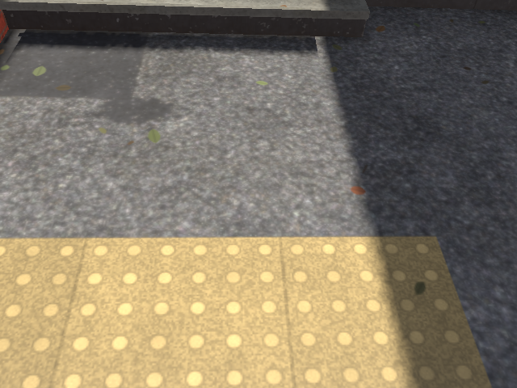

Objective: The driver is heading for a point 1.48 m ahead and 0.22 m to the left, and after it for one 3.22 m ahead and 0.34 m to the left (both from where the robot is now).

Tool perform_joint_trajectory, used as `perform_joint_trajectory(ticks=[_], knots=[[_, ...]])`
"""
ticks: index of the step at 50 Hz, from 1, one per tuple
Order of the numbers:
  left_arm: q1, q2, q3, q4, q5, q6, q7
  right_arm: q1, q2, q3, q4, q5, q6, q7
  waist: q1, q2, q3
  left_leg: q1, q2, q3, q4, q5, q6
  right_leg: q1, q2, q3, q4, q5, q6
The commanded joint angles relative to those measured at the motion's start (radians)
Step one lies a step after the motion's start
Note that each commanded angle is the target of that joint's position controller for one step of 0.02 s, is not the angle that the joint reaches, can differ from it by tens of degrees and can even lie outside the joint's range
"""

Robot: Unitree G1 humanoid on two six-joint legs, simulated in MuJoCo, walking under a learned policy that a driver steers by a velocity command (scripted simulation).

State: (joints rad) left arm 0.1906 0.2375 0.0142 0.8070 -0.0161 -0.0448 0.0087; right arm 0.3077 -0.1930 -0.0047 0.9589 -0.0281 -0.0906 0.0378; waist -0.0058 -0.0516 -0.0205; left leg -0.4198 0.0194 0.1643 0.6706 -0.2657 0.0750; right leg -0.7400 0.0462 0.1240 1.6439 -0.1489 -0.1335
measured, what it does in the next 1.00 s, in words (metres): climbs: right foot, then left foot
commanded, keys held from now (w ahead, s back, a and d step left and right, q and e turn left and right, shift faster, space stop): no key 0.16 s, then w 0.84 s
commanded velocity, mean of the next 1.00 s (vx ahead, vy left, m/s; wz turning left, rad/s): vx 0.33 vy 0.00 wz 0.00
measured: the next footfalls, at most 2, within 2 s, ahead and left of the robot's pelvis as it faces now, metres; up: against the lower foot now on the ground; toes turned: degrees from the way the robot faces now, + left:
right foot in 0.30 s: +0.15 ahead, -0.11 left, +0.00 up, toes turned -3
left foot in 0.78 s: +0.46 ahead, +0.17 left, +0.00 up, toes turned +4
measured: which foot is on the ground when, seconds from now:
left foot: down 0.00-0.34, up 0.36-0.76, down 0.78-1.00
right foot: up 0.00-0.28, down 0.30-0.78, up 0.80-1.00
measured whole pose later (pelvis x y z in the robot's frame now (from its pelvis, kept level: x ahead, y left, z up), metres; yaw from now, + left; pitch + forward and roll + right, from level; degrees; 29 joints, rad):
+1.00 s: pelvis +0.40 +0.09 +0.03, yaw +1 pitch +1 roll +0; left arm 0.22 0.27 0.06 0.84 -0.01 -0.09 0.02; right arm 0.29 -0.25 -0.04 0.94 -0.01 -0.10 0.03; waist -0.03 -0.04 -0.01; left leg -0.23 -0.05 0.08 0.35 -0.16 0.08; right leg -0.63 -0.13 0.02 1.16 -0.20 -0.04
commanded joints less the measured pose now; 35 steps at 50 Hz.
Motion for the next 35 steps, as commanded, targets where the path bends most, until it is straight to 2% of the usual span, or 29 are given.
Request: perform_joint_trajectory(ticks=[1, 2, 3, 4, 6, 7, 8, 9, 10, 11, 12, 14, 15, 16, 17, 18, 19, 20, 21, 22, 23, 24, 25, 26, 28, 29, 31, 33, 35], knots=[[0.132, -0.022, -0.022, -0.017, 0.025, 0.022, 0.015, -0.084, 0.019, 0.016, -0.052, -0.004, -0.021, -0.026, 0.093, 0.091, 0.035, -0.068, 0.113, -0.077, -0.366, 0.292, 0.068, 0.081, -0.04, 0.01, -0.331, 0.098, 0.041], [0.139, 0.002, -0.013, -0.002, 0.032, 0.02, 0.012, -0.113, 0.017, 0.024, -0.069, -0.016, -0.028, -0.033, 0.098, 0.095, -0.024, -0.039, 0.114, -0.056, -0.406, 0.392, 0.077, 0.164, -0.065, -0.031, -0.461, 0.121, 0.067], [0.147, 0.007, -0.011, 0.011, 0.035, 0.022, 0.01, -0.118, -0.017, 0.022, -0.069, -0.026, -0.037, -0.039, 0.103, 0.119, -0.052, -0.025, 0.129, -0.053, -0.418, 0.48, 0.091, 0.223, -0.096, -0.055, -0.543, 0.128, 0.098], [0.137, -0.001, -0.015, 0.017, 0.038, 0.025, 0.006, -0.109, -0.052, 0.013, -0.066, -0.016, -0.038, -0.047, 0.091, 0.122, -0.068, 0.0, 0.135, -0.056, -0.428, 0.492, 0.095, 0.276, -0.122, -0.079, -0.652, 0.114, 0.118], [0.052, 0.001, -0.013, 0.007, 0.025, 0.028, 0.001, -0.035, -0.124, -0.01, -0.05, 0.005, -0.028, -0.057, 0.018, 0.129, -0.049, 0.083, 0.169, -0.114, -0.45, 0.402, 0.096, 0.297, -0.131, -0.112, -0.825, 0.052, 0.132], [0.017, 0.015, -0.006, 0.003, 0.02, 0.031, 0.001, -0.005, -0.144, -0.018, -0.041, 0.011, -0.016, -0.059, -0.013, 0.134, -0.031, 0.13, 0.186, -0.146, -0.449, 0.322, 0.097, 0.287, -0.13, -0.12, -0.892, 0.023, 0.132], [-0.009, 0.023, -0.003, 0.003, 0.017, 0.031, 0.001, 0.009, -0.148, -0.022, -0.04, 0.012, 0.001, -0.06, -0.035, 0.14, -0.009, 0.169, 0.2, -0.173, -0.441, 0.242, 0.109, 0.278, -0.127, -0.128, -0.953, -0.007, 0.133], [-0.034, 0.027, -0.002, 0.003, 0.016, 0.032, 0.0, 0.03, -0.166, -0.031, -0.029, 0.023, 0.012, -0.058, -0.057, 0.158, 0.009, 0.19, 0.225, -0.212, -0.453, 0.14, 0.129, 0.275, -0.123, -0.142, -0.981, -0.034, 0.128], [-0.051, 0.041, 0.003, 0.001, 0.011, 0.028, 0.0, 0.047, -0.192, -0.045, -0.024, 0.032, 0.021, -0.055, -0.071, 0.16, 0.031, 0.213, 0.251, -0.265, -0.476, 0.012, 0.156, 0.255, -0.119, -0.154, -1.001, -0.079, 0.121], [-0.065, 0.056, 0.009, -0.001, 0.007, 0.019, 0.0, 0.055, -0.202, -0.056, -0.023, 0.041, 0.027, -0.056, -0.076, 0.149, 0.055, 0.244, 0.275, -0.32, -0.493, -0.1, 0.176, 0.229, -0.115, -0.162, -1.029, -0.121, 0.109], [-0.072, 0.057, 0.012, 0.003, 0.007, 0.011, -0.001, 0.052, -0.203, -0.062, -0.02, 0.048, 0.03, -0.056, -0.074, 0.132, 0.075, 0.271, 0.291, -0.356, -0.496, -0.166, 0.187, 0.215, -0.116, -0.167, -1.068, -0.134, 0.095], [-0.031, 0.044, 0.018, 0.028, 0.011, -0.003, -0.003, 0.053, -0.188, -0.067, -0.014, 0.058, 0.031, -0.053, -0.043, 0.1, 0.083, 0.284, 0.284, -0.371, -0.469, -0.205, 0.189, 0.276, -0.101, -0.18, -1.152, -0.122, 0.057], [0.019, 0.045, 0.023, 0.05, 0.014, -0.01, -0.004, 0.035, -0.176, -0.066, -0.017, 0.059, 0.027, -0.049, -0.014, 0.093, 0.071, 0.251, 0.264, -0.35, -0.432, -0.182, 0.183, 0.356, -0.098, -0.175, -1.168, -0.122, 0.035], [0.111, 0.049, 0.03, 0.082, 0.015, -0.017, -0.002, -0.014, -0.154, -0.061, -0.032, 0.058, 0.021, -0.043, 0.034, 0.08, 0.042, 0.166, 0.224, -0.302, -0.362, -0.12, 0.168, 0.495, -0.106, -0.151, -1.178, -0.126, 0.007], [0.177, 0.106, 0.052, 0.116, 0.011, -0.019, -0.001, -0.068, -0.106, -0.049, -0.057, 0.057, 0.011, -0.034, 0.057, -0.044, 0.018, 0.005, 0.128, -0.187, -0.25, -0.093, 0.118, 0.64, -0.16, -0.046, -1.225, -0.216, -0.036], [0.273, 0.137, 0.068, 0.135, 0.003, -0.019, 0.0, -0.141, -0.072, -0.035, -0.088, 0.053, 0.0, -0.031, 0.097, -0.156, -0.009, -0.174, -0.003, -0.039, -0.012, -0.062, 0.047, 0.795, -0.266, 0.174, -1.361, -0.355, -0.107], [0.335, 0.161, 0.078, 0.135, 0.001, -0.021, 0.005, -0.191, -0.104, -0.037, -0.113, 0.047, -0.014, -0.027, 0.139, -0.211, -0.009, -0.384, -0.059, -0.052, 0.196, -0.135, 0.021, 0.945, -0.382, 0.379, -1.443, -0.335, -0.176], [0.323, 0.123, 0.066, 0.122, 0.02, -0.034, 0.009, -0.194, -0.132, -0.043, -0.11, 0.054, -0.024, -0.016, 0.131, -0.156, -0.014, -0.501, -0.031, -0.138, 0.448, -0.238, 0.013, 0.993, -0.419, 0.421, -1.439, -0.228, -0.196], [0.276, 0.098, 0.055, 0.097, 0.026, -0.046, 0.008, -0.176, -0.13, -0.041, -0.102, 0.063, -0.031, -0.003, 0.098, -0.075, -0.036, -0.537, 0.005, -0.205, 0.569, -0.183, 0.016, 0.982, -0.405, 0.363, -1.419, -0.148, -0.178], [0.23, 0.087, 0.048, 0.083, 0.02, -0.052, 0.004, -0.162, -0.122, -0.038, -0.097, 0.065, -0.034, 0.006, 0.066, -0.018, -0.031, -0.542, 0.038, -0.228, 0.589, -0.105, 0.013, 0.943, -0.38, 0.278, -1.432, -0.085, -0.154], [0.184, 0.068, 0.039, 0.071, 0.014, -0.054, -0.001, -0.171, -0.124, -0.038, -0.102, 0.057, -0.033, 0.01, 0.041, 0.008, 0.0, -0.521, 0.071, -0.236, 0.546, -0.034, 0.005, 0.88, -0.358, 0.2, -1.465, -0.016, -0.128], [0.166, 0.045, 0.028, 0.074, 0.014, -0.053, -0.004, -0.181, -0.115, -0.037, -0.109, 0.05, -0.026, 0.011, 0.023, 0.006, 0.017, -0.474, 0.088, -0.225, 0.502, 0.002, -0.009, 0.818, -0.335, 0.137, -1.494, 0.035, -0.106], [0.17, 0.039, 0.024, 0.083, 0.016, -0.051, -0.006, -0.191, -0.105, -0.033, -0.116, 0.049, -0.019, 0.012, 0.017, -0.003, 0.031, -0.446, 0.088, -0.202, 0.462, 0.027, -0.021, 0.775, -0.316, 0.087, -1.514, 0.073, -0.094], [0.184, 0.047, 0.024, 0.086, 0.018, -0.049, -0.004, -0.203, -0.097, -0.028, -0.121, 0.049, -0.015, 0.012, 0.016, 0.003, 0.046, -0.419, 0.09, -0.183, 0.39, 0.056, -0.034, 0.735, -0.298, 0.043, -1.532, 0.085, -0.087], [0.198, 0.103, 0.035, 0.087, 0.012, -0.052, 0.006, -0.277, -0.068, -0.011, -0.145, 0.04, -0.013, 0.011, 0.036, 0.003, 0.073, -0.322, 0.078, -0.141, 0.202, 0.126, -0.049, 0.657, -0.26, -0.03, -1.553, 0.101, -0.074], [0.207, 0.128, 0.041, 0.087, 0.011, -0.054, 0.008, -0.307, -0.064, -0.006, -0.155, 0.041, -0.013, 0.01, 0.045, -0.009, 0.083, -0.268, 0.068, -0.129, 0.116, 0.16, -0.053, 0.629, -0.25, -0.055, -1.558, 0.103, -0.067], [0.244, 0.165, 0.051, 0.099, 0.006, -0.057, 0.005, -0.347, -0.082, -0.006, -0.17, 0.049, -0.011, 0.009, 0.06, -0.037, 0.096, -0.209, 0.05, -0.114, 0.004, 0.201, -0.052, 0.634, -0.262, -0.062, -1.562, 0.073, -0.06], [0.266, 0.167, 0.058, 0.112, 0.0, -0.054, -0.002, -0.382, -0.11, -0.012, -0.183, 0.054, -0.006, 0.011, 0.069, -0.038, 0.125, -0.191, 0.048, -0.122, -0.069, 0.223, -0.039, 0.674, -0.29, -0.06, -1.558, 0.061, -0.052], [0.258, 0.165, 0.063, 0.12, -0.004, -0.05, -0.006, -0.379, -0.134, -0.022, -0.191, 0.056, -0.006, 0.015, 0.05, -0.055, 0.132, -0.146, 0.045, -0.131, -0.116, 0.216, -0.014, 0.717, -0.315, -0.064, -1.531, 0.09, -0.037]])
Keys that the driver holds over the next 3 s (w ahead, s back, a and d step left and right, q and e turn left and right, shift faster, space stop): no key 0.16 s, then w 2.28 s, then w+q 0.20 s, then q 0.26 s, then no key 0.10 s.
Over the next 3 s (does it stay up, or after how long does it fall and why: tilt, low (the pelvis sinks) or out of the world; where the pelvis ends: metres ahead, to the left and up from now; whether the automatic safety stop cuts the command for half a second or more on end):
stays up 1.45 0.10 0.00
